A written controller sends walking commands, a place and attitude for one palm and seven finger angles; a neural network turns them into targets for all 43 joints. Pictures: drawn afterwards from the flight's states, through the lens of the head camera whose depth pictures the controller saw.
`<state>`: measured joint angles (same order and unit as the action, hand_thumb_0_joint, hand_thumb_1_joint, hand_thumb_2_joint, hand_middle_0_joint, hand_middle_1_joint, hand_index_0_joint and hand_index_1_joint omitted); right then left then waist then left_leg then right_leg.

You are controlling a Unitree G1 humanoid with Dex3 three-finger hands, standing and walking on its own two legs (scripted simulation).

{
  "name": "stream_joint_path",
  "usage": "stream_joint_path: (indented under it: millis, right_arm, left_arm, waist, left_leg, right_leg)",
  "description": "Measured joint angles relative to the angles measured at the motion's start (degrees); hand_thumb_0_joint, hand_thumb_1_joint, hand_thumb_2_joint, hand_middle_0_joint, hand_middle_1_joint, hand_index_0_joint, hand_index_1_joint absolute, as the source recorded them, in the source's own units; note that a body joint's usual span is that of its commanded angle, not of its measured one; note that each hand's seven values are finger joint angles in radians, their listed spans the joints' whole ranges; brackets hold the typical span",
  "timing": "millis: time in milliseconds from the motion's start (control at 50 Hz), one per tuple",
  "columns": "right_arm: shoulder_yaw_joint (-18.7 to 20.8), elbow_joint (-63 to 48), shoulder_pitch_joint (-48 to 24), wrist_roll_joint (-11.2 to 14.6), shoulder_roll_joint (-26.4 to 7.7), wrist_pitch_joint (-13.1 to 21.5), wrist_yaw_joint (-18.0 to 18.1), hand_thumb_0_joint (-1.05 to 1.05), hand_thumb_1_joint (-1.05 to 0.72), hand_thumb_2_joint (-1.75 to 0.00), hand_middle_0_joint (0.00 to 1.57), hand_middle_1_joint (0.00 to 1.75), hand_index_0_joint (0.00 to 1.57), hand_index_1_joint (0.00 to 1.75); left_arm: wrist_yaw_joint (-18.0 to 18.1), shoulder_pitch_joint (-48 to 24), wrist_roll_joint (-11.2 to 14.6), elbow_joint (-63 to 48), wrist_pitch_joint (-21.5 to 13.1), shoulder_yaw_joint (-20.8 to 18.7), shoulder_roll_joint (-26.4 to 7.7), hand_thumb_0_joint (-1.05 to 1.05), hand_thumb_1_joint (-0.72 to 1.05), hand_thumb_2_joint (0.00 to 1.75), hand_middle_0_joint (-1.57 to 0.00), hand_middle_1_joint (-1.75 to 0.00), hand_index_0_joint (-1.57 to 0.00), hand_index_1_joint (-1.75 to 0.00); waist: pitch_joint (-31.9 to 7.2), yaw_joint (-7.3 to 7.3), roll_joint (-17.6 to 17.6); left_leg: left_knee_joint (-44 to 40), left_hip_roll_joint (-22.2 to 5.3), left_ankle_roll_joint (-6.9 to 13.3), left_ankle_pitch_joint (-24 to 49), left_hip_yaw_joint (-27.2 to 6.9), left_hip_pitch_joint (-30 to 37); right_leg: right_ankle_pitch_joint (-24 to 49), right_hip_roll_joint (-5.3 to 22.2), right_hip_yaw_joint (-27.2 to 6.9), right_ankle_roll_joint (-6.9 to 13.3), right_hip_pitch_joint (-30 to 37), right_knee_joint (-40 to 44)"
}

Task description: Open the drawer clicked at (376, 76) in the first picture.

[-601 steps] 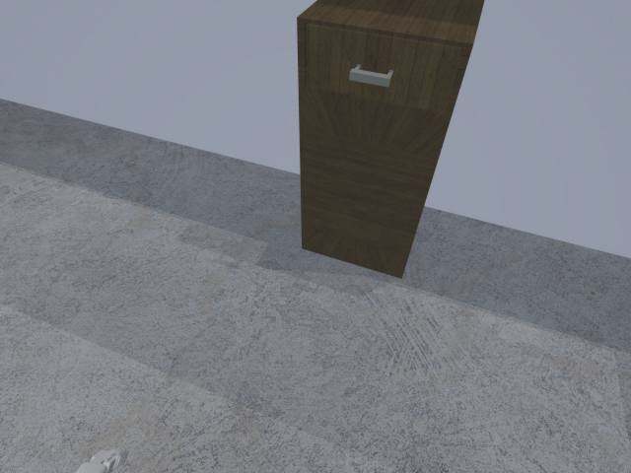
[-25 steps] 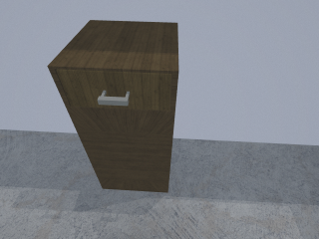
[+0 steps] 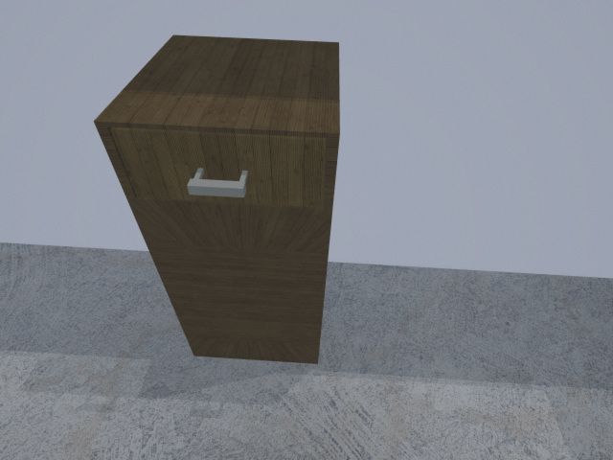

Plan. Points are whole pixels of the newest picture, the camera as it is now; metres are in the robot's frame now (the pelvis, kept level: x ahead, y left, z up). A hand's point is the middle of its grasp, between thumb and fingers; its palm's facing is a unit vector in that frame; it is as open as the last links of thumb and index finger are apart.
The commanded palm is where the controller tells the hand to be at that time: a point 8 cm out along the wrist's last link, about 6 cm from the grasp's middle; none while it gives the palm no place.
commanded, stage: look again from close up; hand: left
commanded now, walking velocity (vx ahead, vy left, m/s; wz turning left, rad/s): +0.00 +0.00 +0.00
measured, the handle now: (219, 181) +0.58 +0.19 +0.04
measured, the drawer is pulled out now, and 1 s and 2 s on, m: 0.00 0.00 0.00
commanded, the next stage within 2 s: shuffle to correct the standing spot in 0.42 s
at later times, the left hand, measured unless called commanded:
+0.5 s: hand out of the picture -0.03 +0.16 -0.18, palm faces +0.06 -0.99 -0.15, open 7.4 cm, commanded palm none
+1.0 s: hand out of the picture +0.04 +0.16 -0.17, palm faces +0.04 -0.98 -0.18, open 7.4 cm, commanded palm none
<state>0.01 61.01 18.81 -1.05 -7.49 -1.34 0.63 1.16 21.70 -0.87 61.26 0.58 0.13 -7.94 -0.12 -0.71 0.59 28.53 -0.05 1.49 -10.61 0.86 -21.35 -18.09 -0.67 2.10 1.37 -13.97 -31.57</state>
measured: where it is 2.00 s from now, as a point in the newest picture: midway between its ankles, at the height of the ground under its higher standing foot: outside the picture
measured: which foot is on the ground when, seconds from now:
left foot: down 0.00-1.00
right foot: down 0.00-1.00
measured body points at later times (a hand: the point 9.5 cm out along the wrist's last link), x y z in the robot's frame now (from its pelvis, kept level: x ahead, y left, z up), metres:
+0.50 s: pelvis +0.01 +0.00 +0.00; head +0.00 +0.00 +0.45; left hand -0.03 +0.21 -0.16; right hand +0.00 -0.22 -0.16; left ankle +0.12 +0.11 -0.73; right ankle +0.02 -0.11 -0.73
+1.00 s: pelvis +0.06 +0.00 +0.00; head +0.09 +0.00 +0.45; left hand +0.04 +0.22 -0.15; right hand +0.05 -0.21 -0.16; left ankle +0.12 +0.11 -0.73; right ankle +0.02 -0.11 -0.73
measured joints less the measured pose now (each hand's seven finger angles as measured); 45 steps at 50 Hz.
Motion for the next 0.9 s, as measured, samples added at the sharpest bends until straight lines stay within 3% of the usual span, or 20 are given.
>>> stream_joint_path:
  millis: [560,700,780,900]
  right_arm:
    - [0.30,1.61,-0.23,-0.18,0.60,0.19,0.55,0.01,-0.91,-0.90,0.20,0.30,0.20,0.30]
    - [0.39,1.25,0.92,-0.40,0.63,0.40,0.08,0.01,-0.91,-0.90,0.20,0.30,0.20,0.30]
    - [0.10,1.53,1.37,-0.08,0.41,1.36,0.54,0.01,-0.91,-0.90,0.20,0.30,0.20,0.30]
    - [-0.30,2.10,-0.05,0.18,0.89,1.16,1.32,0.01,-0.92,-0.90,0.20,0.30,0.20,0.30]
  left_arm:
    - [-0.19,-0.12,-0.08,1.27,-0.56,-0.74,0.60,0.01,0.91,0.90,-0.20,-0.30,-0.19,-0.30]
    - [-0.37,1.26,-0.20,1.18,-0.62,-1.34,0.66,0.01,0.91,0.90,-0.20,-0.30,-0.19,-0.30]
    - [-0.07,0.99,0.11,2.23,-0.27,-1.06,0.82,0.01,0.91,0.90,-0.20,-0.30,-0.19,-0.30]
    - [0.53,-1.46,0.00,1.46,-0.34,-0.52,1.15,0.01,0.91,0.90,-0.20,-0.30,-0.19,-0.30]
  waist:
    - [0.17,0.46,-0.40]
    - [-0.84,0.83,-0.66]
    - [-0.35,0.33,-0.56]
    - [0.03,1.03,-1.18]
  left_leg:
    - [-0.44,0.85,-0.29,0.24,-1.34,-0.63]
    - [3.76,0.82,0.11,-6.85,-0.75,-1.12]
    - [3.83,0.20,-0.12,2.17,-0.41,0.29]
    - [-0.76,1.33,0.37,1.84,0.54,2.33]
  right_leg:
    - [0.48,-0.01,0.04,0.23,-0.55,0.30]
    - [-0.96,0.22,-0.05,0.69,0.57,-0.01]
    - [-1.65,0.15,0.39,-0.50,1.89,-2.12]
    - [-1.07,1.30,-0.52,-1.14,3.04,1.33]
